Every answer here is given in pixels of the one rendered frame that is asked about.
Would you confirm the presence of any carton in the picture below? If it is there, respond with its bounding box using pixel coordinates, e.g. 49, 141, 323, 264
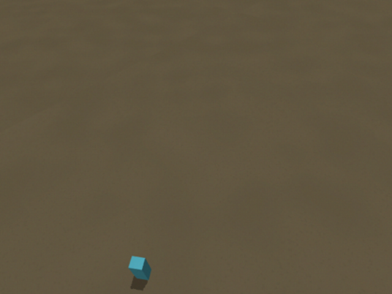
129, 256, 151, 280

